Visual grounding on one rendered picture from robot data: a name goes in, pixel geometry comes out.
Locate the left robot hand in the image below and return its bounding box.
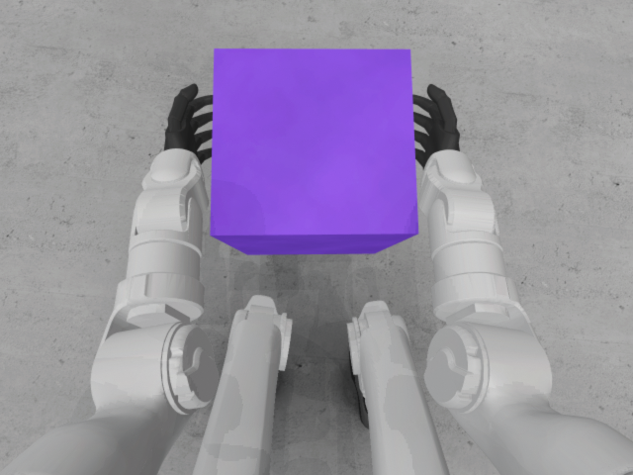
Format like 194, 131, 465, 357
164, 83, 213, 164

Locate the robot right upper arm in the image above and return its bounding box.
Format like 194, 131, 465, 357
423, 321, 633, 475

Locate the robot left upper arm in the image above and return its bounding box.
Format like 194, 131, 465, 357
0, 322, 219, 475

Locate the robot left shin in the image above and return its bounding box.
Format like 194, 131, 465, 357
227, 295, 278, 346

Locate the right robot hand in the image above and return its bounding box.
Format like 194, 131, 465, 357
412, 84, 460, 169

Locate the robot left forearm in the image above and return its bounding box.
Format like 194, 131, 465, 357
91, 148, 209, 404

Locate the left robot thigh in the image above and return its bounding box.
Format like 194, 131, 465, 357
192, 305, 292, 475

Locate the robot right forearm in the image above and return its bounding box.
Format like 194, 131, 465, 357
417, 149, 552, 390

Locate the carton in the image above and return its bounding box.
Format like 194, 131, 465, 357
210, 48, 418, 255

